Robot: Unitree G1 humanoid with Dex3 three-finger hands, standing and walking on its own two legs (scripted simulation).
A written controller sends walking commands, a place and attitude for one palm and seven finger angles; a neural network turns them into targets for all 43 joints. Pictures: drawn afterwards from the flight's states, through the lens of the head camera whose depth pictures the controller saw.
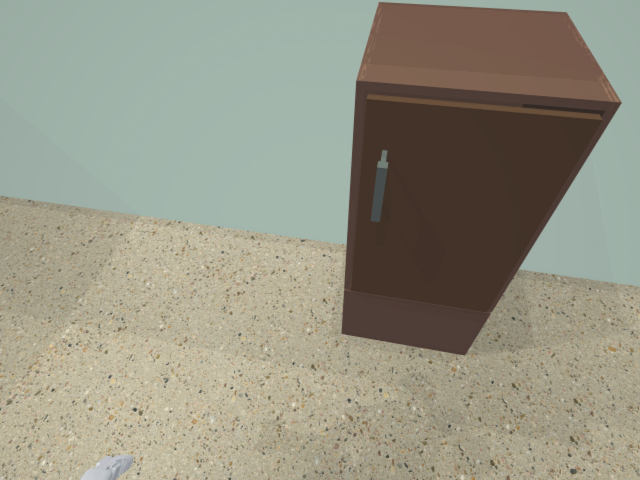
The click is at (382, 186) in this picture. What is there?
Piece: cupboard door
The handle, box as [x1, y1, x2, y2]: [371, 150, 387, 221]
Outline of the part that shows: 387,150 382,150 381,160 378,161 371,213 371,220 379,221 387,168 387,162 385,161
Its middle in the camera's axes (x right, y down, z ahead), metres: +0.12 -0.10 +0.77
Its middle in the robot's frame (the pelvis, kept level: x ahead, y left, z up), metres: +0.65 -0.08 -0.04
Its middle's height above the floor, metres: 0.73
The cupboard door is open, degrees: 0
